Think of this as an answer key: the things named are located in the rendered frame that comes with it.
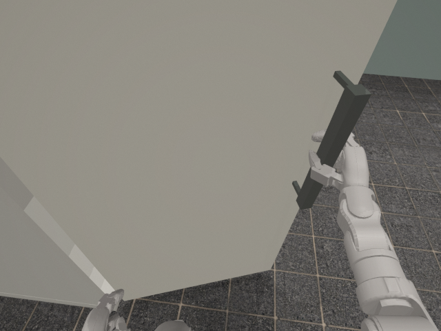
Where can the right robot forearm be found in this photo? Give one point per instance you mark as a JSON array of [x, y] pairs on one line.
[[382, 288]]

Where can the handle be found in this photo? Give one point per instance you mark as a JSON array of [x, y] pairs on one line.
[[350, 106]]

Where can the robot left hand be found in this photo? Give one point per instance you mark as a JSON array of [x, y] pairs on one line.
[[99, 320]]

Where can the fridge door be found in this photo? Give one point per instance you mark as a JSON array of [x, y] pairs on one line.
[[163, 136]]

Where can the right robot upper arm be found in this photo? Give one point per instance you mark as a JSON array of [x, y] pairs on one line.
[[396, 323]]

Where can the robot right hand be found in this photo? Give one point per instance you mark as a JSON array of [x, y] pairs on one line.
[[351, 163]]

